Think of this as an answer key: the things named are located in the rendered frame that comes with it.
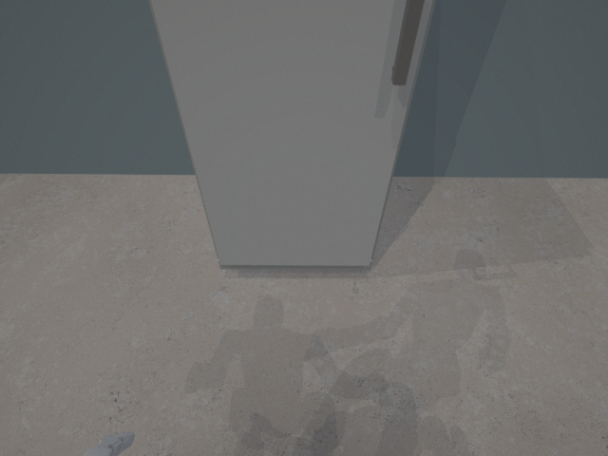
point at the handle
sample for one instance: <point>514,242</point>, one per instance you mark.
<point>408,33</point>

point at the robot left hand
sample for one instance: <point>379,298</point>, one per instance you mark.
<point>112,445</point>

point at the fridge door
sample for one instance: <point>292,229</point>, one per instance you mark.
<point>292,120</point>

